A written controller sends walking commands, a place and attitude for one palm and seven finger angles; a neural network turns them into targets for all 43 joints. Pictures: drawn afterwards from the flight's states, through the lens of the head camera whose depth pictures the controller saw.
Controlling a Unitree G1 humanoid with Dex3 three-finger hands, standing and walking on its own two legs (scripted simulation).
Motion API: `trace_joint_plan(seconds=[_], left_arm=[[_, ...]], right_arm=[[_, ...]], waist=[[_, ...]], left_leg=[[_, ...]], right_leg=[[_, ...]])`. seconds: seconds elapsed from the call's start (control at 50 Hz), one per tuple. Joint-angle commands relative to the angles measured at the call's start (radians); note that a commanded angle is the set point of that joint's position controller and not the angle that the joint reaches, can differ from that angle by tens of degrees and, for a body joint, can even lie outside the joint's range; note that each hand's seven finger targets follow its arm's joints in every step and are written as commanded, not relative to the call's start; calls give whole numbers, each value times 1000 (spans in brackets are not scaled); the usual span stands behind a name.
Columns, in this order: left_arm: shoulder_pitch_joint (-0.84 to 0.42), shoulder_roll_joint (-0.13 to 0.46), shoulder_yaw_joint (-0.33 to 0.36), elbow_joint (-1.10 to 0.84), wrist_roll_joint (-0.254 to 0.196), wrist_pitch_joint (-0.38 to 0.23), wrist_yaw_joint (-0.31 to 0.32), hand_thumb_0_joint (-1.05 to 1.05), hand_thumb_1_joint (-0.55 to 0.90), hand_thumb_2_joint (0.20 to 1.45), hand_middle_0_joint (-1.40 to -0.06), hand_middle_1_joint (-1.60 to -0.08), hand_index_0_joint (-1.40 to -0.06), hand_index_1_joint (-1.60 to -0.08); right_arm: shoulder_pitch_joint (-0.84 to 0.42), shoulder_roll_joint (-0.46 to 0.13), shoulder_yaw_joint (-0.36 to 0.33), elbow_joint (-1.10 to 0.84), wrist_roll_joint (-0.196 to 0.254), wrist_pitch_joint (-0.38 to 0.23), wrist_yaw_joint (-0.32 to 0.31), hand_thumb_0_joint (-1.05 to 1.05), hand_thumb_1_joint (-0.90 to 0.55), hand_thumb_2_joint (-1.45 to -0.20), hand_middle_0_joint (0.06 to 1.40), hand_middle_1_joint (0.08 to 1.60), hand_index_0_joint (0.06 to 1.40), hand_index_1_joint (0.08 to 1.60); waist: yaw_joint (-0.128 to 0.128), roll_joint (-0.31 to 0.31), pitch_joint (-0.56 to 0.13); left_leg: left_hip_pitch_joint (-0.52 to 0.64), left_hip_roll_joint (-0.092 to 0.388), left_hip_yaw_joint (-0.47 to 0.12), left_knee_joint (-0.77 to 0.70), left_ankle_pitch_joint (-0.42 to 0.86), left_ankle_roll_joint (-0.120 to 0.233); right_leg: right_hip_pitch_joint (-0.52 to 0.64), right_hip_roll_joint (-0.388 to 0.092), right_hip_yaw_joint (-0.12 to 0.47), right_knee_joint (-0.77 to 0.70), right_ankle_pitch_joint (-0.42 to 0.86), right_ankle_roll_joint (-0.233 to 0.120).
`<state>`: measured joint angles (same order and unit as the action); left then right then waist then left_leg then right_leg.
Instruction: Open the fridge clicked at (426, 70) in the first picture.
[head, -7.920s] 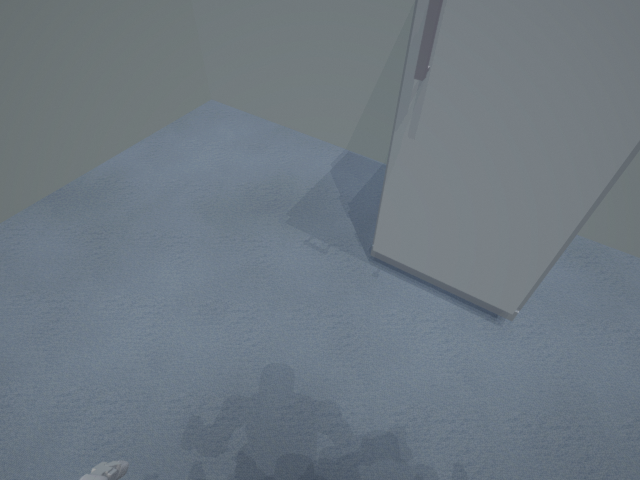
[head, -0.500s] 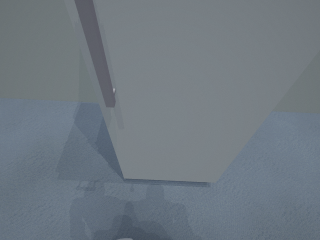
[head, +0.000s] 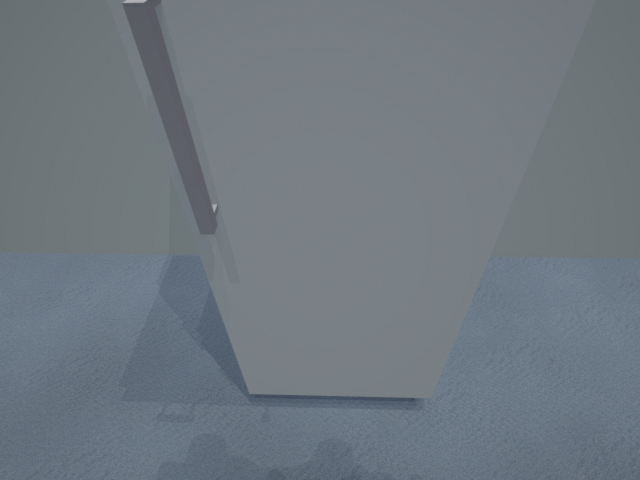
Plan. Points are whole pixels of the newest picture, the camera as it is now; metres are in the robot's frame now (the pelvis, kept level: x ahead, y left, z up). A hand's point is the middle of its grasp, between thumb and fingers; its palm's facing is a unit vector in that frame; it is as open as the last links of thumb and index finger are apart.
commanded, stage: come to a stop and stand still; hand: left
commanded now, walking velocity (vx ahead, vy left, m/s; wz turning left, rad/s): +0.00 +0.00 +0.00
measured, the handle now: (185, 132) +0.49 +0.21 +0.22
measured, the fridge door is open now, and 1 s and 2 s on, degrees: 0 0 0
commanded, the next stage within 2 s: look again from close up in 1.18 s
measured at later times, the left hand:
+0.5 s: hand out of the picture -0.04 +0.20 -0.18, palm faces +0.03 -0.98 -0.20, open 7.4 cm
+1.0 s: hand out of the picture -0.18 +0.22 -0.17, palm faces +0.05 -0.99 -0.16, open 7.4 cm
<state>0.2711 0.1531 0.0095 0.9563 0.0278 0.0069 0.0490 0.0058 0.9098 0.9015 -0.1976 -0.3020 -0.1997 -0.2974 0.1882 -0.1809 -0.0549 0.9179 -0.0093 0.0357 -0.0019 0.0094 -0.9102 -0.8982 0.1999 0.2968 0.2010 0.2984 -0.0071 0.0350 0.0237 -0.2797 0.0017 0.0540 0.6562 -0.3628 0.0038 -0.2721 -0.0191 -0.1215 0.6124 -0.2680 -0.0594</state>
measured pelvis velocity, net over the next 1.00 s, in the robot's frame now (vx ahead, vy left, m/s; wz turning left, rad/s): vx -0.18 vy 0.05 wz -0.02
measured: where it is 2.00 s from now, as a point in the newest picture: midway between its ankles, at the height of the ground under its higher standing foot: outside the picture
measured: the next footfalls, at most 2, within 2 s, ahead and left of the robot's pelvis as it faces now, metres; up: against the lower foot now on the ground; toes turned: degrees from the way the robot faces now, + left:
left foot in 0.02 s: +0.08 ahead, +0.11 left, +0.01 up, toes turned +2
right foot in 0.64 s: -0.08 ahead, -0.07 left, +0.00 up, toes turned -4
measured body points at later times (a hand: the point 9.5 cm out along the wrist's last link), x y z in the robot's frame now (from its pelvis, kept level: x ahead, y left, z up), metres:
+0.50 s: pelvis -0.08 +0.02 +0.00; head -0.11 +0.03 +0.45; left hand -0.04 +0.25 -0.16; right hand -0.16 -0.20 -0.15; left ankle +0.04 +0.11 -0.72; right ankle +0.02 -0.08 -0.71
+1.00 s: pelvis -0.18 +0.05 +0.01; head -0.20 +0.07 +0.46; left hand -0.18 +0.28 -0.16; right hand -0.19 -0.18 -0.14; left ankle -0.18 +0.14 -0.73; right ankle -0.15 -0.05 -0.67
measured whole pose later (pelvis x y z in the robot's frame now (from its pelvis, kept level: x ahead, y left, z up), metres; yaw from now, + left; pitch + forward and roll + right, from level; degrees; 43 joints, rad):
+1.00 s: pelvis -0.18 +0.05 +0.01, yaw -1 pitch -2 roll +1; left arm 0.39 0.16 0.05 1.01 0.03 0.04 0.02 0.01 0.91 0.90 -0.20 -0.30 -0.20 -0.30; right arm 0.38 -0.14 -0.04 1.01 -0.03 0.00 -0.02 0.01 -0.91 -0.90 0.20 0.30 0.20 0.30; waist -0.01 -0.06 -0.03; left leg -0.19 -0.03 0.07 0.50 -0.28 0.06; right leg -0.47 0.01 -0.01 0.97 -0.39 -0.03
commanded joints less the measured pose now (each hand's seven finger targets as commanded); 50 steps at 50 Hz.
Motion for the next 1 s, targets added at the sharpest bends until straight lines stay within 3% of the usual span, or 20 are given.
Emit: trace_joint_plan(seconds=[0.0, 0.04, 0.08, 0.16, 0.36, 0.42, 0.44, 0.46, 0.5, 0.58, 0.6, 0.62, 0.66, 0.7, 0.78, 0.84, 0.86, 0.88, 0.9, 0.98], left_arm=[[-38, 158, 41, -82, -10, -4, -1, 0, 900, 900, -200, -300, -200, -300], [15, 148, 47, -77, -5, -4, -4, 0, 900, 900, -200, -300, -200, -300], [87, 128, 40, -54, 1, -4, -7, 0, 900, 900, -200, -300, -200, -300], [75, 147, 43, -48, -7, -23, -14, 0, 900, 900, -200, -300, -200, -300], [13, 146, 56, -32, -10, 2, -12, 0, 900, 900, -200, -300, -200, -300], [-9, 115, 59, -35, -14, 20, -16, 0, 900, 900, -200, -300, -200, -300], [48, 76, 59, -19, -23, 32, -18, 0, 900, 900, -200, -300, -200, -300], [136, 54, 58, -11, -22, 40, -14, 0, 900, 900, -200, -300, -200, -300], [280, 45, 65, 15, -9, 48, -17, 0, 900, 900, -200, -300, -200, -300], [360, 12, 39, 64, -13, 35, -28, 0, 900, 900, -200, -300, -200, -300], [362, 37, 37, 63, -8, 34, -20, 0, 900, 900, -200, -300, -200, -300], [272, 106, 39, 27, 4, 33, -5, 0, 900, 900, -200, -300, -200, -300], [-69, 148, 51, -93, -2, 9, 11, 0, 900, 900, -200, -300, -200, -300], [-88, 112, 39, -100, -7, -34, 15, 0, 900, 900, -200, -300, -200, -300], [98, 119, 47, -26, 9, -27, 5, 0, 900, 900, -200, -300, -200, -300], [158, 130, 60, 2, 4, -3, -10, 0, 900, 900, -200, -300, -200, -300], [161, 99, 52, -10, -1, -3, -13, 0, 900, 900, -200, -300, -200, -300], [159, 42, 47, -26, -9, -4, -21, 0, 900, 900, -200, -300, -200, -300], [104, 47, 52, -61, -8, -11, -24, 0, 900, 900, -200, -300, -200, -300], [69, 62, 57, -51, 4, -6, -50, 0, 900, 900, -200, -300, -200, -300]], right_arm=[[138, -114, -12, -24, -17, -23, -5, 0, -900, -900, 200, 300, 200, 300], [80, -146, -11, -46, -28, -25, -5, 0, -900, -900, 200, 300, 200, 300], [56, -113, 1, -48, -26, -25, -6, 0, -900, -900, 200, 300, 200, 300], [167, -67, 15, -13, -19, -28, -11, 0, -900, -900, 200, 300, 200, 300], [351, -49, 10, 87, -24, -17, -13, 0, -900, -900, 200, 300, 200, 300], [399, -66, 3, 100, -34, -14, -16, 0, -900, -900, 200, 300, 200, 300], [317, -97, -3, 79, -36, -19, -21, 0, -900, -900, 200, 300, 200, 300], [169, -121, -4, 38, -26, -22, -27, 0, -900, -900, 200, 300, 200, 300], [-11, -139, 0, -22, -23, -27, -27, 0, -900, -900, 200, 300, 200, 300], [127, -109, -11, 47, -31, -8, -37, 0, -900, -900, 200, 300, 200, 300], [189, -72, -14, 60, -15, 13, -31, 0, -900, -900, 200, 300, 200, 300], [232, 6, -18, 58, -3, 33, -38, 0, -900, -900, 200, 300, 200, 300], [297, -65, -39, 50, -13, 46, -21, 0, -900, -900, 200, 300, 200, 300], [299, -51, -29, 71, -10, 25, -2, 0, -900, -900, 200, 300, 200, 300], [200, 1, -6, 39, -9, -15, -1, 0, -900, -900, 200, 300, 200, 300], [294, 5, 5, 69, -20, -35, -9, 0, -900, -900, 200, 300, 200, 300], [338, -35, 2, 77, -22, -44, -18, 0, -900, -900, 200, 300, 200, 300], [348, -104, -13, 80, -32, -47, -25, 0, -900, -900, 200, 300, 200, 300], [316, -140, -20, 58, -28, -46, -33, 0, -900, -900, 200, 300, 200, 300], [159, -99, 6, 31, -20, -77, -31, 0, -900, -900, 200, 300, 200, 300]], waist=[[-37, 10, 120], [11, 70, 147], [38, 93, 118], [-7, -102, 31], [-48, -94, 66], [-75, 70, 38], [-29, 252, 26], [58, 292, 19], [148, 201, 2], [77, 14, 121], [54, -147, 151], [4, -389, 193], [-138, -166, 111], [-118, -182, 128], [-10, -135, 117], [-17, -126, 60], [-28, -36, 33], [-42, 193, 48], [-47, 215, 103], [31, 60, 160]], left_leg=[[44, 92, -133, -253, -80, 52], [-221, 140, -221, -381, -305, 85], [-266, 107, -179, -368, -295, 65], [-72, 34, -70, -219, -37, 32], [9, 16, -75, -109, -93, 36], [-51, 78, -198, -265, -231, 73], [-316, 191, -327, -493, -356, 111], [-490, 228, -390, -569, -339, 133], [-580, 228, -353, -586, -281, 135], [-292, 107, -248, -394, -261, 42], [-308, 11, -142, -210, -206, 5], [-310, -98, -36, 176, -99, -41], [-143, -55, -127, 534, 35, -23], [-134, -6, -105, 515, 101, -23], [-58, -4, -13, 50, -42, -2], [174, -45, 55, -271, 1, 26], [227, 27, 0, -363, -19, 47], [235, 222, -290, -458, -207, 123], [133, 326, -419, -506, -221, 192], [-81, 296, -393, -560, -253, 200]], right_leg=[[-254, -88, 190, -258, -337, 18], [-48, -30, 139, -203, -256, 34], [32, -41, 159, -192, -229, 26], [-38, -133, 268, -344, -293, -16], [-263, -137, 205, -345, -421, -12], [-282, -16, 85, -74, -355, 34], [-64, 92, 7, 298, -225, 61], [61, 93, 70, 538, -187, 53], [144, 78, 83, 654, -179, 41], [121, 57, 20, -203, -283, 3], [91, -24, 150, -366, -336, -39], [-105, -267, 471, -528, -547, -122], [-396, -332, 431, -542, -372, -159], [-365, -229, 346, -495, -311, -99], [-143, -193, 319, -412, -266, -102], [-190, -90, 280, -252, -457, -40], [-202, -38, 227, -81, -395, -13], [-347, 68, 112, 200, -323, 29], [-405, 49, 102, 375, -263, 38], [-366, -15, 168, 559, -55, 33]])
